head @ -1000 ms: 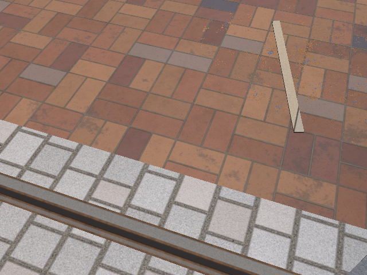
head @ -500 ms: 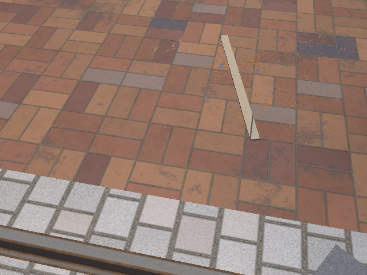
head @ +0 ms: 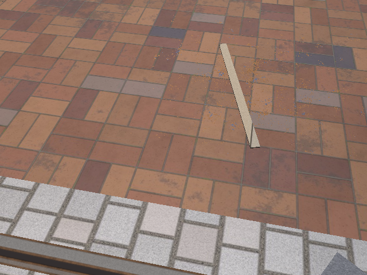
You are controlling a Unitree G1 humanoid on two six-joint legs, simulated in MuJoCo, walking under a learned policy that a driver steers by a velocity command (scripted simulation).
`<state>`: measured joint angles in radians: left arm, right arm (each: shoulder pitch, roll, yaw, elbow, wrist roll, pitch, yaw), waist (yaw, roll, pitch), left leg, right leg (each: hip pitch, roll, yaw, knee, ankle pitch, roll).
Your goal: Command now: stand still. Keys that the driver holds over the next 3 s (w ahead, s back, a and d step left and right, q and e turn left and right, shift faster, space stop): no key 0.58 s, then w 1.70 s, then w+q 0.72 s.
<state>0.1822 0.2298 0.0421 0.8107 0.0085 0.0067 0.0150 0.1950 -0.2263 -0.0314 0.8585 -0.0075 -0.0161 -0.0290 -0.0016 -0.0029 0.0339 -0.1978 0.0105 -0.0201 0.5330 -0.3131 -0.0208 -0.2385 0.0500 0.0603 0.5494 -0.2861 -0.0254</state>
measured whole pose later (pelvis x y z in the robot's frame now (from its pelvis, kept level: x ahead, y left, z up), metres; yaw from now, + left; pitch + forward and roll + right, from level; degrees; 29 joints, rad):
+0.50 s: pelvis +0.00 +0.00 +0.00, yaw +0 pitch -2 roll +0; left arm 0.18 0.22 0.04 0.98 0.00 0.00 0.03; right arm 0.22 -0.22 -0.03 1.02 0.00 -0.01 -0.04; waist -0.01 0.00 0.05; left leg -0.17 0.01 -0.02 0.49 -0.29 -0.02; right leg -0.21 0.04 0.06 0.51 -0.26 -0.02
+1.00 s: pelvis +0.08 +0.04 +0.01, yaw +1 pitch +1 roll -1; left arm 0.18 0.26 0.06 0.97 -0.03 -0.09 -0.01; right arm 0.46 -0.20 -0.03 1.08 0.00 -0.11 0.01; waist -0.05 -0.02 -0.01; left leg -0.04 -0.02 0.00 0.32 -0.30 0.04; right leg -0.53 -0.03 -0.01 1.04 -0.28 -0.05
